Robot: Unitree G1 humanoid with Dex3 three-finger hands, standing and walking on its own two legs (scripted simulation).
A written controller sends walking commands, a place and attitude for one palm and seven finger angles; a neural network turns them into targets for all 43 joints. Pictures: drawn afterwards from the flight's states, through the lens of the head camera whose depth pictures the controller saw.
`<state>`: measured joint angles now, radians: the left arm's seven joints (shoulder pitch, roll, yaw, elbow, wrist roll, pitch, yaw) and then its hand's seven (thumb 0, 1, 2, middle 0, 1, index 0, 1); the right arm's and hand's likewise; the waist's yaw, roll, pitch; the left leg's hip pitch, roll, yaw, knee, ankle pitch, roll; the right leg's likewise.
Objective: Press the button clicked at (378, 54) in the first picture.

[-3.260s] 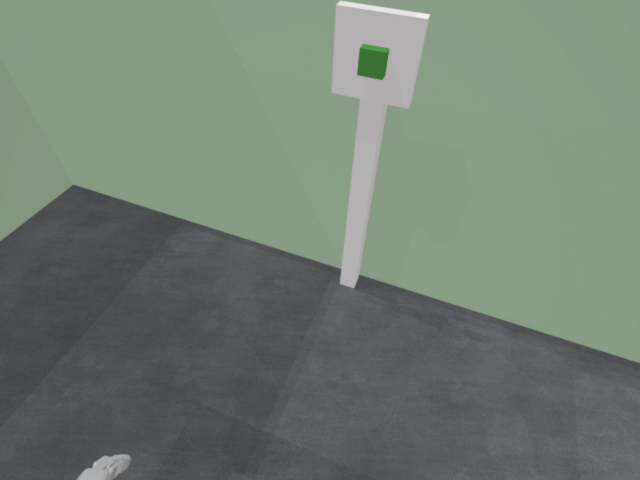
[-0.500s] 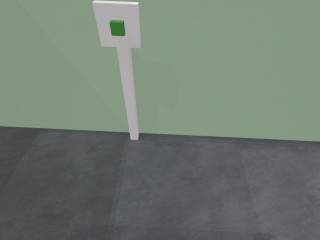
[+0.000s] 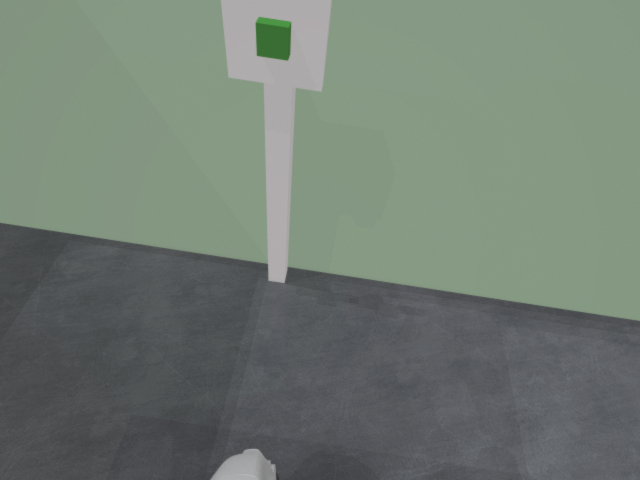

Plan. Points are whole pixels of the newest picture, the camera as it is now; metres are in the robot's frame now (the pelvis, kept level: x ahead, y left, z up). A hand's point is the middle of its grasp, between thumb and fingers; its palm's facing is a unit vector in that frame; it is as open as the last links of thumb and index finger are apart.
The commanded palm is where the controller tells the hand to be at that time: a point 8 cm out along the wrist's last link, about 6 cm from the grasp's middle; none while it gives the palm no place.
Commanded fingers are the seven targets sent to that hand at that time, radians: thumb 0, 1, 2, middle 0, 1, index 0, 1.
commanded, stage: take the last steps up to it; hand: left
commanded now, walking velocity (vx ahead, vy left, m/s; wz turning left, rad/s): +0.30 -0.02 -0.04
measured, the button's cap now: (274, 38) +0.79 +0.16 +0.14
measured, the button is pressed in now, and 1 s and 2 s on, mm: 0 0 0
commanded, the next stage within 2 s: come to a stop and stand still in 0.58 s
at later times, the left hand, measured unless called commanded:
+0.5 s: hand (192, 403) +0.23 +0.20 -0.15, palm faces -0.03 -0.99 -0.14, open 7.3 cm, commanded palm none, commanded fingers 0.00 0.90 0.90 -0.20 -0.30 -0.20 -0.30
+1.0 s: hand (231, 322) +0.36 +0.17 -0.14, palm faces +0.02 -0.97 -0.25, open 7.2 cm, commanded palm none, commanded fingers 0.00 0.90 0.90 -0.20 -0.30 -0.20 -0.30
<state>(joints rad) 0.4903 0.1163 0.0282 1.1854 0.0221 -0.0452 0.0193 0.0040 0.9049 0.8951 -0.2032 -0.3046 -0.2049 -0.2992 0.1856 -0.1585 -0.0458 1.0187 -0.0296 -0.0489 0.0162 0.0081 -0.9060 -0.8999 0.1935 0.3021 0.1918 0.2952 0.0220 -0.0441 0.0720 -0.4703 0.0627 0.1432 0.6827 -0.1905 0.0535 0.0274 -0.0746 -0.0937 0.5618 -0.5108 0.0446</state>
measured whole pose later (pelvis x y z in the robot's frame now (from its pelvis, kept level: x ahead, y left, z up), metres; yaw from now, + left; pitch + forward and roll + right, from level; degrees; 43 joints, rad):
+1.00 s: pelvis +0.28 -0.01 +0.02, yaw -2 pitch -1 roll +0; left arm 0.14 0.14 0.04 1.02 0.02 0.00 0.05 -0.01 0.93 0.89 -0.20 -0.30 -0.20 -0.30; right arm 0.15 -0.20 -0.07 1.02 -0.02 0.04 -0.03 0.00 -0.91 -0.90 0.19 0.30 0.19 0.29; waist 0.00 0.05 0.10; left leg -0.50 0.05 0.01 1.03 -0.41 -0.06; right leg -0.27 -0.05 -0.17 0.52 -0.23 -0.05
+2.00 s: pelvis +0.24 -0.04 +0.04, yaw -2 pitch -1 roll +3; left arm 0.34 0.07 0.01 1.09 0.01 -0.03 0.04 0.00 0.92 0.90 -0.20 -0.30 -0.20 -0.30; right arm 0.31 -0.20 -0.05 1.12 -0.02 0.04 -0.01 0.01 -0.91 -0.90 0.19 0.30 0.19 0.30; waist 0.01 0.07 0.04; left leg -0.43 0.04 0.04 0.86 -0.29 -0.06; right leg -0.06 -0.04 -0.08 0.35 -0.29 -0.04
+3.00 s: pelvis +0.24 +0.01 +0.03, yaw -3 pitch -2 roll +1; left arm 0.32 0.13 -0.01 1.15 0.00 0.01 0.04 0.00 0.91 0.90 -0.20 -0.30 -0.20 -0.30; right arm 0.31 -0.13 0.00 1.19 -0.01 0.00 -0.03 0.01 -0.90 -0.90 0.20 0.30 0.19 0.30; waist -0.01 -0.01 0.06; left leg -0.19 0.00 0.12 0.38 -0.16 0.04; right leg -0.05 -0.06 -0.06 0.39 -0.30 0.03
